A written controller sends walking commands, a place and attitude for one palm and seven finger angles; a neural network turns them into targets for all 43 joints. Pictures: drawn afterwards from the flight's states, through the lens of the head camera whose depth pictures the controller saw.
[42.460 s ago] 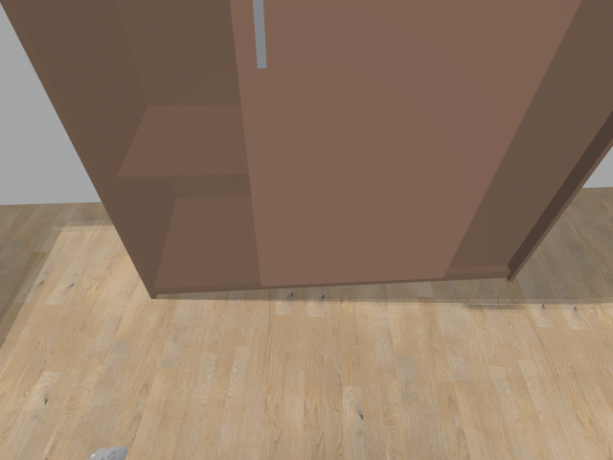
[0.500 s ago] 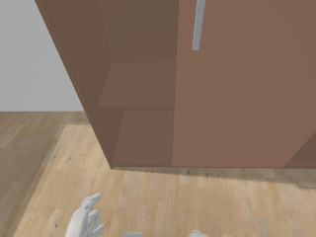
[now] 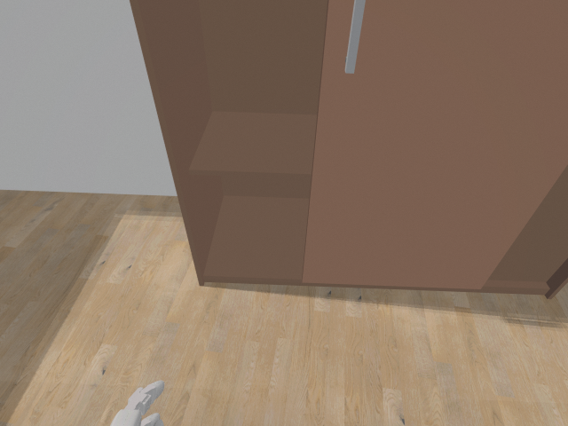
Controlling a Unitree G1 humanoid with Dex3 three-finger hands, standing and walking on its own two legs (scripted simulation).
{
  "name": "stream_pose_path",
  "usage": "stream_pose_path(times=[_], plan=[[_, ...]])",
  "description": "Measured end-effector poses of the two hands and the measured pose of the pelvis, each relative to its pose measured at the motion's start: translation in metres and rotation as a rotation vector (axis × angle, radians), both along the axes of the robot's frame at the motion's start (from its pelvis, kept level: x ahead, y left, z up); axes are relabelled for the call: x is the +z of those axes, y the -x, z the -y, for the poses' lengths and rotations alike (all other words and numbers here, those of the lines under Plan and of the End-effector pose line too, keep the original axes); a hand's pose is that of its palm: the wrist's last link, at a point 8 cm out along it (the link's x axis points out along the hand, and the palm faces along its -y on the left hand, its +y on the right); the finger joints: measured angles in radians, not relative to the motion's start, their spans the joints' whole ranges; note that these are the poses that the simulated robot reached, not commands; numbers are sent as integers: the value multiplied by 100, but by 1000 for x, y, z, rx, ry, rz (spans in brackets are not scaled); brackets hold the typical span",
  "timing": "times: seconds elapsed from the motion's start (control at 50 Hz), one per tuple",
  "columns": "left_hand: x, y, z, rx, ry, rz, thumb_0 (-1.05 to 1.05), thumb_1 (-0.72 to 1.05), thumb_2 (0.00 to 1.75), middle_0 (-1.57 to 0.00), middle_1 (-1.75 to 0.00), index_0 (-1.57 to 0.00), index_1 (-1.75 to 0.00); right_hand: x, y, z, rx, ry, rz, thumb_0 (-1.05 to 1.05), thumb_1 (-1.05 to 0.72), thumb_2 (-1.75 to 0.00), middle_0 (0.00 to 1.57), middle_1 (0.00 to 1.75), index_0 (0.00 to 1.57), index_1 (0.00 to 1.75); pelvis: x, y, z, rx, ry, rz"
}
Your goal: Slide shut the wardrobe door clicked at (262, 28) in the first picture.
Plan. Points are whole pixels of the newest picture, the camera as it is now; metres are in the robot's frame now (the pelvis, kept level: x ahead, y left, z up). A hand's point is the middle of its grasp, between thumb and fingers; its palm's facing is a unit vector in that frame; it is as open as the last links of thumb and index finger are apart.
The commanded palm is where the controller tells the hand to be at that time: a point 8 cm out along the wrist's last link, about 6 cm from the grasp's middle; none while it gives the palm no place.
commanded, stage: stop stepping back and stand still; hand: right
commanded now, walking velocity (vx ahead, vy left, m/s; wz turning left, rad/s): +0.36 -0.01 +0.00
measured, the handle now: (357, 7) +0.82 -0.06 +0.32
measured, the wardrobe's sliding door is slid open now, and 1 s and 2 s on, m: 0.41 0.41 0.41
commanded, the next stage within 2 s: none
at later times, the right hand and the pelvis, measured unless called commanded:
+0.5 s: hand out of the picture +0.02 -0.27 +0.21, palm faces +0.48 +0.75 -0.45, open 7.4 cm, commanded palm -0.06 -0.31 +0.23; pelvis -0.17 +0.00 -0.01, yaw -5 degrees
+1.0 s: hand out of the picture -0.17 -0.25 +0.20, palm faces +0.42 +0.75 -0.51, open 7.4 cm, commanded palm -0.23 -0.31 +0.23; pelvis -0.35 +0.00 -0.01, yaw -4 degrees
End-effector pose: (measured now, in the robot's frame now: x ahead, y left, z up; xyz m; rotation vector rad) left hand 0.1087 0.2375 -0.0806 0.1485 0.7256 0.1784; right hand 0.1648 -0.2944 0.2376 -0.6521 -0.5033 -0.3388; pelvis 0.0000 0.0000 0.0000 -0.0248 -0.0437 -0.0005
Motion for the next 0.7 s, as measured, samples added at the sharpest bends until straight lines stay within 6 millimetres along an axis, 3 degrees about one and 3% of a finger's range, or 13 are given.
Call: stream_pose_path(times=[0.06, 0.16, 0.28, 0.34, 0.42, 0.48, 0.58, 0.7], plan=[[-14, 20, -1, -22, 11, -41, 1, 90, 89, -20, -30, -20, -30, -10, 30, -2, 12, -7, -29, 1, -88, -90, 21, 30, 21, 30, -9, 25, 0, -10, -48, 18], [-10, 50, 1, -42, -7, -63, 1, 90, 89, -20, -30, -20, -30, -19, 73, 3, 0, -36, -48, 1, -88, -90, 22, 30, 21, 30, -9, 61, -1, -8, -47, -14], [4, 80, 6, -53, -63, 23, 1, 90, 89, -20, -30, -20, -30, -12, 116, 15, -44, -43, 59, 1, -88, -90, 22, 30, 21, 30, -13, 103, 0, -9, 41, -40], [12, 96, 12, -29, -34, 85, 1, 90, 89, -20, -30, -20, -30, -5, 129, 17, -69, -85, 67, 1, -88, -90, 21, 30, 21, 30, -2, 117, 3, 17, 76, 3], [4, 120, 18, -56, 18, 18, 1, 90, 89, -20, -30, -20, -30, 1, 146, 14, -63, -93, 33, 1, -88, -90, 21, 30, 21, 30, 5, 140, 2, -53, 10, -5], [-7, 135, 15, -92, 19, -10, 1, 90, 89, -20, -30, -20, -30, -7, 177, 9, -45, -50, 14, 1, -88, -90, 21, 30, 21, 30, -7, 165, -1, -81, -49, -2], [-4, 166, 10, -105, -19, -37, 1, 90, 89, -20, -30, -20, -30, -23, 233, 5, -23, -37, -26, 1, -88, -90, 21, 30, 21, 30, -14, 204, -2, -52, -61, -24], [2, 202, 15, -110, -81, 6, 1, 90, 89, -20, -30, -20, -30, -20, 274, 25, -90, -35, 69, 1, -88, -90, 22, 30, 22, 30, -20, 248, 1, -53, 37, -52]])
